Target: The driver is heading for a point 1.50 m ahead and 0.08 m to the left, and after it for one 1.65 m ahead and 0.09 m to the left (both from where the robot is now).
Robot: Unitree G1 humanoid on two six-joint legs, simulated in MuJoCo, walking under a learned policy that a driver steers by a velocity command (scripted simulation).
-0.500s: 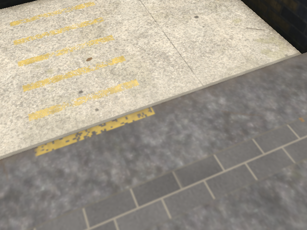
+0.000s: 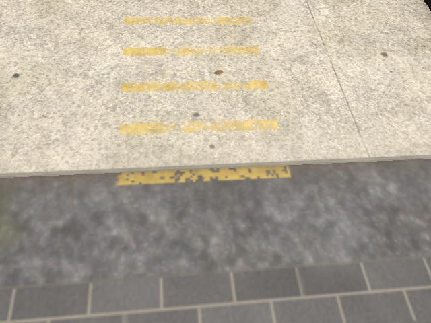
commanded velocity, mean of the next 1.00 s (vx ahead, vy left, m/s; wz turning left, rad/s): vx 0.00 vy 0.00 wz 0.33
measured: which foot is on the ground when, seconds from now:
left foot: down 0.00-0.28, up 0.30-0.62, down 0.64-1.00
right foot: up 0.00-0.26, down 0.28-1.00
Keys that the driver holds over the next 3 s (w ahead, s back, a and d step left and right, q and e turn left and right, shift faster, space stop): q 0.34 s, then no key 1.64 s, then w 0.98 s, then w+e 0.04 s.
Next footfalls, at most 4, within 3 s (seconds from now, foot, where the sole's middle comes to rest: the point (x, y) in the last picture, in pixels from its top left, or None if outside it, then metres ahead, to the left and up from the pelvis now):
0.28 right None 0.09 -0.14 -0.78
0.64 left None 0.01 0.11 -0.78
2.68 left None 0.40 0.21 -0.78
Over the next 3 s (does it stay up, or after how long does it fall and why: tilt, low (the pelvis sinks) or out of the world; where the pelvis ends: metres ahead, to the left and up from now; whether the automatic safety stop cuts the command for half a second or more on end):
stays up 0.42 0.12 0.00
